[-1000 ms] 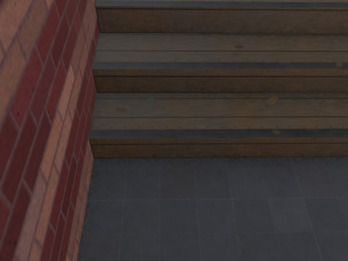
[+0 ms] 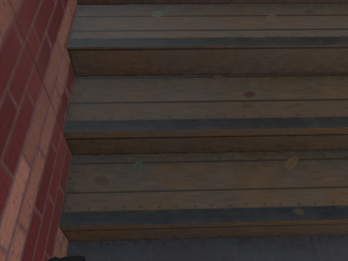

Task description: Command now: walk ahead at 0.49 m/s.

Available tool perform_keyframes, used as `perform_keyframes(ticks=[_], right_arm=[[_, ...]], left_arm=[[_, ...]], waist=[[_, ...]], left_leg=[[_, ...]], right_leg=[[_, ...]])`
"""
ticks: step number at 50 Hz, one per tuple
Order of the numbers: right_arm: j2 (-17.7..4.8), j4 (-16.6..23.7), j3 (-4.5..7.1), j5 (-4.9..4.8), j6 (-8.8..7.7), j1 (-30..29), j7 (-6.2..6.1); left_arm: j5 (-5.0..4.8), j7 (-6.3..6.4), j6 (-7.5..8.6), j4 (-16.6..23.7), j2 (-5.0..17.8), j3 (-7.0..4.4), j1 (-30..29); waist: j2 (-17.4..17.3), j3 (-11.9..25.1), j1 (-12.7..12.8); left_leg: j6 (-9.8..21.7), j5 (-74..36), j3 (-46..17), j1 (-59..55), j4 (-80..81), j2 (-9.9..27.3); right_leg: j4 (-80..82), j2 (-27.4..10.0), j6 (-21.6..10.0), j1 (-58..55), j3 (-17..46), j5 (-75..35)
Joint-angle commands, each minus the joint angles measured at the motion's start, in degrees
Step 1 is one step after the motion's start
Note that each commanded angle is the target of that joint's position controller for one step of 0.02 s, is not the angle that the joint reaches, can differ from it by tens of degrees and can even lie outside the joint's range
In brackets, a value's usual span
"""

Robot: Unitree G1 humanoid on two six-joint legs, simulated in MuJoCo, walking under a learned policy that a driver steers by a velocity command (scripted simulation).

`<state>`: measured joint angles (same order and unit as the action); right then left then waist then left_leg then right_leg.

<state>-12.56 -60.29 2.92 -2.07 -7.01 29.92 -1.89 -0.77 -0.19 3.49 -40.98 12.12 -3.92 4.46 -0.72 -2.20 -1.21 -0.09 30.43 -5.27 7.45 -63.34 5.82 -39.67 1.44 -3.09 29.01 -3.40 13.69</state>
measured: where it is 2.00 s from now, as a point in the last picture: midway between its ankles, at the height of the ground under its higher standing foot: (222, 45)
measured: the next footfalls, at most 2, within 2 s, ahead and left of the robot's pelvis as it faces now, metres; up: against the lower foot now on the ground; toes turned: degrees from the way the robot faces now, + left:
left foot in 0.40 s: +0.41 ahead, +0.05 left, +0.00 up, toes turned +3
right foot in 0.86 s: +0.67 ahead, -0.21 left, +0.15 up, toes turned -5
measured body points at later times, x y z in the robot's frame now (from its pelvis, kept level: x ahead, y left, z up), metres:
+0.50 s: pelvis +0.31 -0.03 +0.02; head +0.34 -0.02 +0.47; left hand +0.32 +0.22 -0.13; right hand +0.41 -0.28 -0.10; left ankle +0.37 +0.05 -0.71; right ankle +0.15 -0.13 -0.57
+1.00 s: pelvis +0.58 -0.14 +0.11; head +0.60 -0.15 +0.56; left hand +0.65 +0.09 -0.02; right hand +0.65 -0.39 -0.03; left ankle +0.49 +0.05 -0.39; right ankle +0.63 -0.21 -0.56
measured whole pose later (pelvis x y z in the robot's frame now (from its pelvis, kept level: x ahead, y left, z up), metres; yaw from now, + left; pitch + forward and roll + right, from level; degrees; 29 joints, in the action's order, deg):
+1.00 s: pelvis +0.58 -0.14 +0.11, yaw -1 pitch +4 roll -1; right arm -14.5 -51.5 3.6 1.4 -4.4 15.9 4.3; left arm 3.5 -4.4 1.8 -50.7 10.1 -0.1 14.3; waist -2.7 1.4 1.9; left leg 11.4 -4.8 -16.9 38.4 -102.5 -8.0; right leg -55.7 2.2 -5.3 36.1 -7.1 23.6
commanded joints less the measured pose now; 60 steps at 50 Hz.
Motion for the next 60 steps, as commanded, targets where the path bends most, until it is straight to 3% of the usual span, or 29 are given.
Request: perform_keyframes(ticks=[1,2,3,4,6,9,13,17,18,20,21,22,23,26,31,37,38,39,41,43,44,45,46,47,49,51,54,57,60], right_arm=[[-5.69,6.41,1.15,-1.36,-2.90,-3.97,0.09],[-5.64,6.54,1.43,0.12,-2.07,-6.52,0.13],[-2.23,6.53,0.76,1.44,-0.57,-4.99,0.73],[-1.64,7.16,0.78,0.56,0.35,-5.62,0.68],[-2.81,9.02,0.85,1.92,0.46,-8.53,0.70],[-5.32,12.30,0.69,2.62,0.09,-16.61,1.18],[-2.10,14.84,-1.90,2.24,0.14,-27.06,2.06],[-8.00,15.67,-1.14,2.16,1.19,-27.07,2.37],[-6.86,13.78,-1.35,4.52,2.03,-22.38,1.61],[-6.35,9.56,-0.87,6.10,1.14,-7.87,0.83],[-10.98,7.20,0.54,7.32,0.39,1.44,0.51],[-17.57,5.32,2.45,6.55,1.17,2.66,1.18],[-15.52,6.33,2.80,3.61,2.09,-0.10,2.07],[-3.75,5.86,-0.20,3.61,3.12,-7.70,1.58],[-4.69,1.18,-0.28,3.64,1.11,1.09,0.90],[-5.34,-0.03,-1.08,2.64,0.35,0.21,-0.21],[-5.13,0.73,-0.97,1.36,0.79,0.04,-0.78],[-3.95,3.12,-1.74,0.39,1.15,-4.25,-0.70],[-13.03,3.64,0.17,0.30,-0.14,-1.52,0.01],[-14.99,4.55,1.46,-0.30,0.29,-3.72,1.77],[-11.32,5.72,1.33,0.49,0.21,-4.29,2.51],[-0.71,11.04,-0.08,0.52,0.02,-0.42,4.08],[-2.80,4.92,1.14,4.41,2.05,5.20,10.35],[-6.06,9.14,3.30,2.98,2.00,-6.42,9.87],[1.16,13.33,-0.36,5.02,2.21,-10.58,6.29],[2.12,13.57,-2.57,4.14,4.35,-9.04,5.32],[0.73,16.04,-3.11,2.57,4.16,-14.55,6.19],[3.69,19.82,-5.66,2.19,3.58,-26.11,6.28],[-0.23,23.58,-5.71,1.87,4.77,-36.61,4.83]], left_arm=[[0.22,0.16,1.14,-5.37,6.20,-2.21,20.09],[0.83,-0.85,2.42,-4.06,3.77,-1.23,15.07],[-0.12,-1.22,3.42,-4.07,3.29,-0.99,10.70],[-0.21,-1.46,3.70,-5.20,3.74,-0.97,10.08],[-0.52,-0.98,4.39,-7.52,6.37,-1.37,10.96],[-0.71,-0.02,4.54,-9.63,7.14,-1.24,13.74],[-0.52,0.42,4.15,-11.69,9.38,-1.25,19.11],[-0.54,0.46,2.99,-11.87,9.40,-0.78,18.37],[3.42,1.17,4.25,-13.35,7.61,0.20,20.11],[1.33,1.31,4.22,-14.23,10.20,-0.02,19.15],[-0.12,1.07,4.80,-12.81,9.06,0.48,16.49],[-1.44,1.27,4.86,-13.14,0.61,1.90,26.57],[1.62,1.74,4.40,-14.49,5.05,1.50,25.24],[3.75,-0.16,3.75,-10.35,3.26,1.73,14.93],[2.49,0.96,0.09,-1.71,-5.53,4.65,4.16],[2.22,1.36,-0.74,12.37,-5.35,6.76,-11.39],[3.00,0.22,-1.80,12.86,-6.12,7.40,-7.97],[0.78,-0.29,-2.14,12.16,-6.92,7.99,-7.56],[0.16,0.78,-2.76,7.12,-4.03,5.80,6.14],[1.93,0.37,-2.24,3.67,-0.59,3.94,16.10],[3.57,0.17,-2.11,1.09,5.49,1.72,19.21],[3.98,1.02,-2.47,-4.05,15.93,-1.07,22.57],[5.96,-1.80,-3.92,-6.00,16.02,-0.50,38.06],[5.27,-4.39,-3.04,-8.85,11.88,0.25,31.47],[3.79,-5.86,-0.64,-12.50,0.72,2.91,16.76],[6.83,-5.72,-0.32,-14.47,-8.28,6.33,7.82],[7.13,-3.80,2.58,-16.16,-4.82,5.81,9.46],[10.13,-3.24,2.21,-21.80,-2.87,6.60,25.70],[10.02,-4.99,2.38,-23.86,0.34,6.79,32.85]], waist=[[7.81,10.40,7.24],[1.11,8.87,4.19],[0.18,6.75,1.08],[0.60,4.57,-0.03],[1.98,0.82,-1.25],[3.07,-2.65,-0.23],[4.74,-3.61,3.81],[4.85,-2.51,1.26],[5.10,-0.04,0.70],[7.32,6.76,-5.77],[3.68,11.98,-9.36],[-15.23,18.95,-1.95],[-4.01,19.18,-2.43],[-1.48,2.56,-0.25],[-5.15,-3.14,0.25],[-1.65,-6.75,2.77],[-0.74,-2.39,3.70],[0.80,0.22,3.99],[-7.68,14.56,7.98],[-10.21,21.04,13.07],[-8.76,22.97,12.73],[19.06,25.73,7.27],[17.06,18.49,16.32],[13.25,1.43,11.05],[1.78,4.50,1.86],[-1.25,4.62,-4.33],[3.87,4.21,-5.23],[4.54,2.26,-0.01],[5.05,3.38,3.80]], left_leg=[[2.55,-4.79,-1.79,39.61,-26.35,-0.47],[3.25,-8.47,-1.04,33.40,-22.04,1.61],[3.23,-10.71,-1.34,28.03,-16.02,3.66],[3.23,-11.79,-1.11,25.89,-12.38,3.94],[2.05,-14.53,1.17,25.97,-7.15,3.39],[0.25,-23.81,3.82,28.53,6.79,1.70],[-0.75,-33.89,9.62,19.78,23.69,-3.96],[3.65,-24.56,7.95,24.17,26.67,-4.44],[5.72,-29.90,9.39,18.87,29.73,-6.09],[7.85,-34.85,11.78,4.28,40.23,-8.79],[11.11,-51.06,2.44,-12.32,40.12,0.98],[21.13,-79.27,-20.84,-26.76,36.28,21.16],[22.15,-57.09,-21.04,-22.29,39.74,17.30],[16.41,-16.03,-12.83,-5.43,48.84,9.76],[16.91,-14.81,-9.42,1.35,52.88,11.89],[10.50,-7.48,0.41,9.02,61.51,6.47],[11.48,-21.18,3.14,12.62,67.88,6.24],[11.98,-34.21,8.58,21.13,71.57,2.74],[10.96,-93.59,11.20,3.80,55.04,5.93],[8.04,-101.35,9.64,-10.23,31.34,7.78],[6.92,-83.65,6.01,-6.52,14.26,4.95],[2.51,-22.05,3.04,19.54,-10.98,-9.57],[7.65,-30.31,-22.62,41.68,-37.44,-17.73],[10.32,-33.92,-22.12,58.71,-51.37,-18.32],[14.97,-37.08,-18.57,57.65,-55.04,-14.42],[17.66,-40.77,-15.85,60.51,-57.35,-10.50],[15.22,-33.92,-3.21,58.34,-52.48,-7.48],[15.95,-26.30,-0.99,74.75,-61.72,-7.90],[12.62,-33.10,2.97,77.63,-44.50,-5.88]], right_leg=[[20.76,-18.44,-14.21,-40.61,31.58,-19.02],[22.59,-16.90,-12.08,-30.40,27.12,-20.24],[25.33,-16.57,-10.23,-21.39,22.83,-16.96],[28.14,-14.59,-9.96,-19.45,20.28,-15.66],[31.40,-12.76,-10.35,-16.26,15.64,-20.25],[33.08,-9.54,-9.89,-16.78,9.54,-25.96],[34.10,-8.18,-9.34,-16.79,6.62,-24.05],[26.76,-12.68,-7.40,-33.46,8.39,-43.51],[20.27,-10.10,-5.13,-34.98,4.59,-57.02],[-4.46,-7.10,-3.87,-33.29,5.17,-71.13],[-22.92,-2.74,-2.67,-19.04,4.30,-46.28],[-48.74,7.03,1.05,0.46,2.42,16.85],[-52.95,4.42,-0.85,5.78,10.39,12.24],[-53.50,-1.01,-1.97,17.48,7.16,5.55],[-82.14,-1.94,-1.49,40.01,4.03,13.51],[-65.17,-7.43,-1.62,45.27,1.35,11.55],[-52.34,-9.73,-2.57,28.78,-0.31,4.90],[-37.95,-7.00,-3.21,8.24,-5.85,1.84],[-35.90,0.87,-4.72,-8.13,-7.17,7.98],[-16.61,3.14,-6.65,-12.07,-3.82,8.29],[-8.62,-0.43,-7.46,-16.31,8.10,12.73],[16.52,-19.61,-10.10,-29.79,49.30,0.07],[23.81,-20.90,-11.25,-33.18,67.27,2.62],[21.48,-19.01,-7.04,-25.41,55.21,7.66],[15.36,-15.64,-10.78,-14.10,37.01,4.65],[17.69,-13.42,-7.32,-6.85,25.56,5.29],[21.90,-7.00,-3.09,-0.07,7.56,-0.73],[23.37,-8.94,-2.46,-10.49,10.16,2.06],[25.92,-10.43,-2.99,-17.63,11.04,1.15]])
